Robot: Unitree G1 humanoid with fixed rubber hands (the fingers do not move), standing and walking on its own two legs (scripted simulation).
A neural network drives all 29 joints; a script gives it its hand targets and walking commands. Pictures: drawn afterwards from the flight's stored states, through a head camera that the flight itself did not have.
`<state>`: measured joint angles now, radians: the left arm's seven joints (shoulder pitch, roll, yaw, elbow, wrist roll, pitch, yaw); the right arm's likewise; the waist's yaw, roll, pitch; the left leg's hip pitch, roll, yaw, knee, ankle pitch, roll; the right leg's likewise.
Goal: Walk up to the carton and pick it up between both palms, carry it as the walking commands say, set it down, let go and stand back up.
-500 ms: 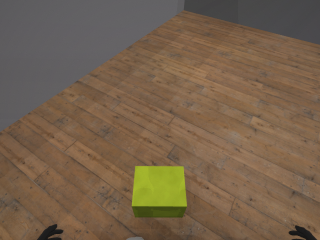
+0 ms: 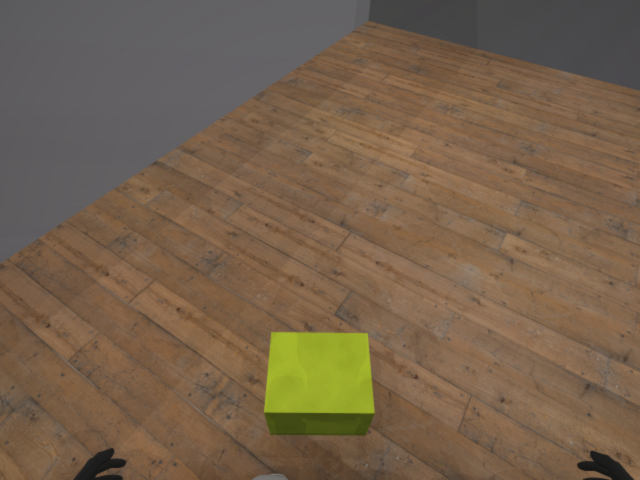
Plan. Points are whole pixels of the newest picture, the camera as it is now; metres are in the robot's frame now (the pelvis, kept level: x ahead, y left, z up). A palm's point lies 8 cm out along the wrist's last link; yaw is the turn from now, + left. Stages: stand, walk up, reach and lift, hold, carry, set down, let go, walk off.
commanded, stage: walk up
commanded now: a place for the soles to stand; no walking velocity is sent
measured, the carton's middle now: (318, 384) +0.47 +0.02 -0.64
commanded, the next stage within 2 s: reach and lift in 1.80 s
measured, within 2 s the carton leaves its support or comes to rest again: neither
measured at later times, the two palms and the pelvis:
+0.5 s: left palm out of the picture +0.10 +0.32 -0.09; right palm out of the picture +0.10 -0.34 -0.06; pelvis +0.00 +0.00 +0.00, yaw +0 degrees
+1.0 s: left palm out of the picture +0.10 +0.33 -0.09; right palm out of the picture +0.09 -0.35 -0.06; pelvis +0.00 +0.00 +0.00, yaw +0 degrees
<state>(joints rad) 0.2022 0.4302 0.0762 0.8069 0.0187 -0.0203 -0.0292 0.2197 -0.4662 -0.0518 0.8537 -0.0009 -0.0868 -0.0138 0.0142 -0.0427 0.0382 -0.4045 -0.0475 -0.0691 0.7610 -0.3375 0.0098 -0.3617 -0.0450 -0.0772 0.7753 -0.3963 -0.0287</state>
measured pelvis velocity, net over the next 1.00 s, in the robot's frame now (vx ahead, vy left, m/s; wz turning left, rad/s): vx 0.00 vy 0.00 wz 0.00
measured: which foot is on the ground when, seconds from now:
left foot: down 0.00-1.00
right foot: down 0.00-1.00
